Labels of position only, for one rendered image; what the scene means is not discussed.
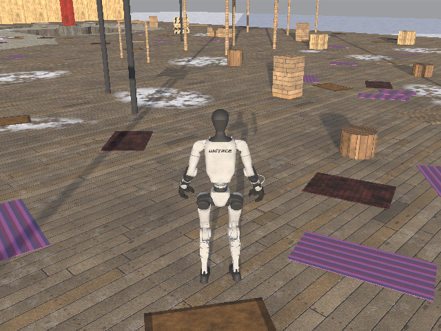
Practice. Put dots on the robot right hand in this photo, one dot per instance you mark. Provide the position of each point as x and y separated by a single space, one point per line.
260 193

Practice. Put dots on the robot left forearm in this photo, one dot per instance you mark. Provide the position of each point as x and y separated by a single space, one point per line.
186 179

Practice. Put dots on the robot right shin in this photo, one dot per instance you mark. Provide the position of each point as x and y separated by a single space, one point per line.
234 246

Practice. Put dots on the robot left hand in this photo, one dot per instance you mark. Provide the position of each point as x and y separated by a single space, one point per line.
181 191

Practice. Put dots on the right robot upper arm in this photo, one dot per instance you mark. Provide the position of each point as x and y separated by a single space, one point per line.
242 146

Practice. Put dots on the right robot thigh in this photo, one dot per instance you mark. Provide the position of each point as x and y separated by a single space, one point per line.
234 211

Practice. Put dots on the left robot upper arm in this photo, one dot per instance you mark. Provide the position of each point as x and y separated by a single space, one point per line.
198 146

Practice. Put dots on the robot right forearm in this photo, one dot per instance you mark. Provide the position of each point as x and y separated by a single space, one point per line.
255 181

